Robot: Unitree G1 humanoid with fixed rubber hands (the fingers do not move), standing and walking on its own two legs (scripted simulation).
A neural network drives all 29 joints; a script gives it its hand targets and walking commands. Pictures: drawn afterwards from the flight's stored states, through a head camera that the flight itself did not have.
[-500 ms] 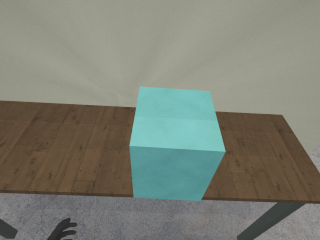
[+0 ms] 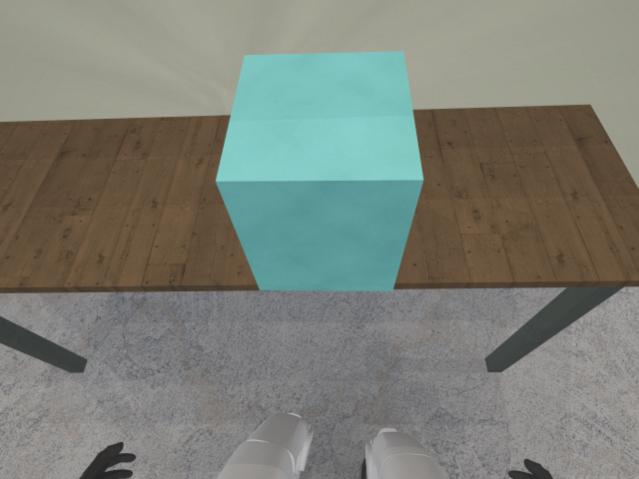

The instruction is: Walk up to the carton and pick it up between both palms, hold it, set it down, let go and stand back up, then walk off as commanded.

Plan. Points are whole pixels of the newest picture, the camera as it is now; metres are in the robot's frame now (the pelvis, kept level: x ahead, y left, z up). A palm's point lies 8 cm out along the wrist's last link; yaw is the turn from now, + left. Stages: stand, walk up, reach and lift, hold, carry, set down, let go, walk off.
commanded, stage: walk off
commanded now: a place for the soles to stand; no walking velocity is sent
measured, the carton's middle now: (324, 182) +0.46 +0.02 +0.05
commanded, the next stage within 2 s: none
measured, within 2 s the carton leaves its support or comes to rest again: neither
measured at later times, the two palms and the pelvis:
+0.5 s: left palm out of the picture -0.05 +0.30 -0.12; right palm out of the picture -0.07 -0.27 -0.12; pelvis -0.16 +0.01 -0.02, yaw -6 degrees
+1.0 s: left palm out of the picture -0.27 +0.33 -0.13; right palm out of the picture -0.29 -0.26 -0.13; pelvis -0.35 +0.03 -0.02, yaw +1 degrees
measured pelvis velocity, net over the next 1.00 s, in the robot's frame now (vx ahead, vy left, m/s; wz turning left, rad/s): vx -0.35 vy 0.03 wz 0.02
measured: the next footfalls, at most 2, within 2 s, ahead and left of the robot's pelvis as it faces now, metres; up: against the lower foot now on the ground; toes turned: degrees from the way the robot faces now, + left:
left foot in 0.16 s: +0.00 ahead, +0.12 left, +0.00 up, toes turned -6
right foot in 0.54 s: -0.16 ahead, -0.10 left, +0.00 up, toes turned +4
